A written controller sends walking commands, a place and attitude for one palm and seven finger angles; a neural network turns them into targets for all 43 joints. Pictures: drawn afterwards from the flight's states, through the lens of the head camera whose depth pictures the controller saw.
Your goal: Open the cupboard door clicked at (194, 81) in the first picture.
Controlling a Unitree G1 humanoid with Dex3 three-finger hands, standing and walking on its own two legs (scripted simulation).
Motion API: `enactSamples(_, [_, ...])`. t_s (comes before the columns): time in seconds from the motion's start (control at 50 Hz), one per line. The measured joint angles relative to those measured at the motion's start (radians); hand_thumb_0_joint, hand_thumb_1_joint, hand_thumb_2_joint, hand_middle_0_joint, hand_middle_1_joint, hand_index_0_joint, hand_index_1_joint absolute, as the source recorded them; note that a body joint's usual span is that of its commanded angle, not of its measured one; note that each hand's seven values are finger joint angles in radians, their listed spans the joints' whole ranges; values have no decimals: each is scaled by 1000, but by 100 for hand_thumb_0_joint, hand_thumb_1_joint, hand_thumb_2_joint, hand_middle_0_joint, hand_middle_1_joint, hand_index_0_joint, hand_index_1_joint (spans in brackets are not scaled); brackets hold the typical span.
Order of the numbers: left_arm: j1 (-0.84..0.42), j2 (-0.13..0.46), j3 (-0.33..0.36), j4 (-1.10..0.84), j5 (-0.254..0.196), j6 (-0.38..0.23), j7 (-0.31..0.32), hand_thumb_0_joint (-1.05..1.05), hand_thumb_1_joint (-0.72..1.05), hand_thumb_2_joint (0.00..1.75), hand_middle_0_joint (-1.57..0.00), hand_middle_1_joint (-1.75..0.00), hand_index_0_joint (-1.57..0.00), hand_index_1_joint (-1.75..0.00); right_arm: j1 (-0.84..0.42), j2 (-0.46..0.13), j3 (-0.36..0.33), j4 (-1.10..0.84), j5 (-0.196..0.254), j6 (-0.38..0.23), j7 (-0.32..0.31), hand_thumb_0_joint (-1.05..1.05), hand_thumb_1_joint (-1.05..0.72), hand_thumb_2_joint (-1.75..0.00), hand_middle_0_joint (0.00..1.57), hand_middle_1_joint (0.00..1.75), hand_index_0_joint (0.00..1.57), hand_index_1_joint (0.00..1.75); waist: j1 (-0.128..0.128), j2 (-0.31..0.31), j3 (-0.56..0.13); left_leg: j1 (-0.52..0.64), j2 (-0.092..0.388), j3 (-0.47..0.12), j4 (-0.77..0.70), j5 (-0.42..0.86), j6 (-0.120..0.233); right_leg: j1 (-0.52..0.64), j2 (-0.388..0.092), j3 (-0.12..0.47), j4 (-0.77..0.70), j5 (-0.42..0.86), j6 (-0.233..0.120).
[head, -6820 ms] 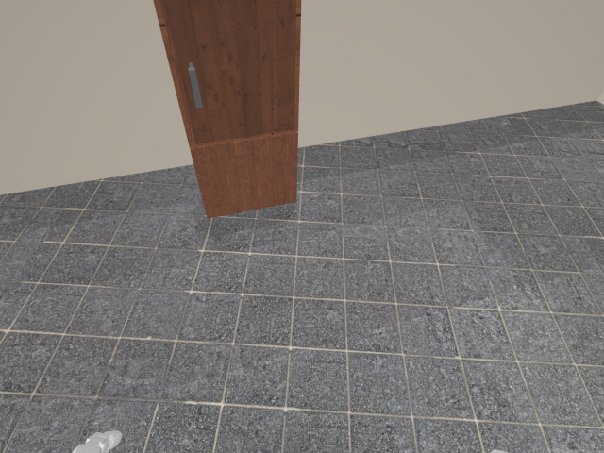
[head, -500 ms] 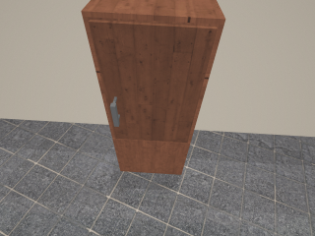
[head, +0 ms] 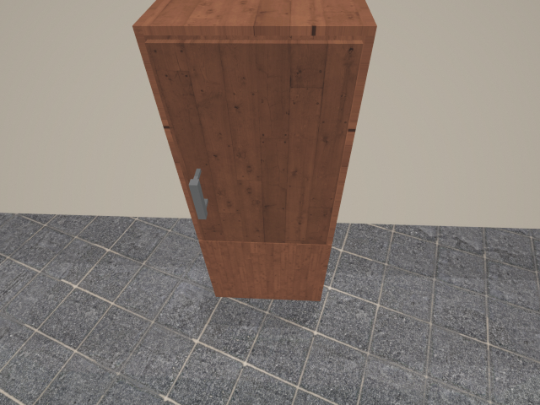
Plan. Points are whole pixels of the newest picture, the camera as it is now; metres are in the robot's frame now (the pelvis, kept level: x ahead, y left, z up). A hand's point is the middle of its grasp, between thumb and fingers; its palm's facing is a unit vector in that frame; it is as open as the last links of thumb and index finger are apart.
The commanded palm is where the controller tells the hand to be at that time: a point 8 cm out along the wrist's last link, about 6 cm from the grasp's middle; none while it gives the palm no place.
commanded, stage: look again from close up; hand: left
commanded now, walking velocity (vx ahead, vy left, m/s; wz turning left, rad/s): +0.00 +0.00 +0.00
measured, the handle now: (200, 194) +0.61 +0.22 -0.11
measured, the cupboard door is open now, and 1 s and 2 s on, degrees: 0 0 0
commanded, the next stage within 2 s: shuffle to correct the standing spot in 0.22 s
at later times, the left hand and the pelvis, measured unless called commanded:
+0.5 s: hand out of the picture +0.00 +0.14 -0.18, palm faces +0.05 -0.98 -0.18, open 7.4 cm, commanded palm none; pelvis +0.01 -0.02 +0.00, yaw +0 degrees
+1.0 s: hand (182, 403) +0.16 +0.17 -0.17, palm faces +0.04 -0.97 -0.26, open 7.3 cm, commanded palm none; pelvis +0.09 -0.02 -0.01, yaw +2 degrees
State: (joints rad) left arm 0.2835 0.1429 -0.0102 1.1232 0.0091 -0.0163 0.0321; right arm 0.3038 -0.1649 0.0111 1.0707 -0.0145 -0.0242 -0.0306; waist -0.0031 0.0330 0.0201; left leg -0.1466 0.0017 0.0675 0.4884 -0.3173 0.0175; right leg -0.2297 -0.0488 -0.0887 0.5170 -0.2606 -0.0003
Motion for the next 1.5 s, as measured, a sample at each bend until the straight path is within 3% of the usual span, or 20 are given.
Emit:
enactSamples(0.42, [3,-3,11,-9,3,3,-8,1,92,90,-20,-29,-20,-30,8,24,5,42,-1,7,5,0,-91,-90,19,29,20,30,6,-20,14,3,30,-4,-20,14,-31,-3,31,-7,-11,4,-34])
enactSamples(0.54, [39,-16,31,-25,10,5,-13,1,91,90,-20,-29,-20,-30,38,18,-8,43,-6,23,16,0,-91,-90,19,29,20,30,12,-12,-2,-60,48,-12,103,-67,2,-3,45,-32,3,-23,-38])
enactSamples(0.6, [57,-12,43,-30,13,5,-13,1,91,90,-20,-30,-20,-30,48,21,-12,40,-6,16,18,0,-91,-90,19,29,20,30,20,-29,0,-64,40,1,90,-42,7,-1,40,-33,15,-37,-29])
enactSamples(0.66, [72,-2,51,-20,13,19,-14,1,91,90,-20,-29,-20,-30,67,32,-12,28,-10,-8,15,0,-91,-90,19,29,20,30,19,-70,-7,-38,12,26,65,-50,8,-26,15,-7,94,-114,-37])
enactSamples(0.72, [55,-6,49,-15,18,32,-18,1,91,90,-20,-29,-20,-30,90,35,-13,14,-12,-29,1,0,-91,-90,19,29,19,30,0,-54,-3,-11,6,33,26,-51,23,-118,19,0,329,-235,-50])
enactSamples(0.78, [8,-6,52,-31,19,27,-21,1,91,90,-20,-29,-20,-30,110,45,-7,17,-17,-36,-3,0,-91,-90,19,29,19,30,-14,-33,16,22,-3,25,-31,-30,28,-194,13,-5,450,-227,-50])
enactSamples(0.88, [-70,17,58,-75,12,17,-17,2,94,90,-20,-29,-20,-30,123,62,2,37,-17,-30,-5,0,-90,-90,20,30,20,30,-21,-10,47,68,-8,23,-80,-29,13,-203,11,-15,287,-132,-37])
enactSamples(0.92, [-95,19,55,-95,9,1,-14,2,93,90,-20,-29,-20,-30,124,65,2,45,-10,-25,-6,0,-90,-90,20,30,20,30,-18,-7,57,71,-11,23,-49,-58,1,-152,14,-14,129,3,-32])
enactSamples(0.94, [-103,22,53,-104,9,-12,-12,2,93,90,-20,-29,-20,-30,125,66,0,48,-3,-23,-5,0,-90,-90,20,30,20,30,-15,-10,57,62,-14,22,-11,-81,-4,-127,12,-10,82,59,-38])
enactSamples(1.02, [-134,7,41,-119,8,-31,4,1,92,90,-20,-29,-20,-30,65,47,-27,40,16,13,-10,0,-90,-90,20,30,20,30,-21,4,68,-78,-10,-25,321,-239,-17,-111,12,-32,116,-35,-64])
enactSamples(1.08, [-137,-4,37,-127,10,-17,11,1,91,90,-20,-29,-20,-30,-11,31,-43,17,17,39,-8,0,-90,-90,20,30,20,30,-14,-15,72,-177,0,-40,466,-240,-30,-94,8,-31,82,-18,-61])
enactSamples(1.18, [-127,15,56,-142,16,9,12,0,94,90,-20,-30,-21,-30,-112,4,-63,-44,7,50,2,0,-92,-90,19,29,20,30,5,-46,63,-245,21,-42,424,-158,-52,-94,8,-21,43,18,-58])
enactSamples(1.28, [-87,38,57,-140,17,27,10,0,92,90,-20,-30,-21,-30,-154,-20,-66,-99,8,38,10,0,-92,-90,19,29,19,30,19,-64,50,-176,19,-20,201,-61,-57,-108,7,-10,66,22,-36])
enactSamples(1.32, [-59,38,45,-134,11,34,20,0,92,90,-20,-30,-21,-30,-148,-37,-69,-133,9,38,12,0,-92,-90,19,29,19,30,6,-46,35,-135,15,-13,126,-9,-35,-110,7,-17,92,13,-19])
enactSamples(1.38, [-27,44,40,-126,8,53,21,1,91,90,-20,-30,-21,-30,-128,-38,-62,-162,0,39,11,0,-91,-90,19,29,19,30,13,-48,15,-117,-6,6,143,-1,21,-90,-12,2,101,10,2])
enactSamples(1.5, [22,61,33,-150,19,67,2,1,91,90,-20,-29,-20,-30,-92,-16,-33,-194,-7,52,25,0,-91,-90,19,29,19,30,22,-37,-10,-107,-35,27,110,23,56,-93,-12,59,89,-1,-8])
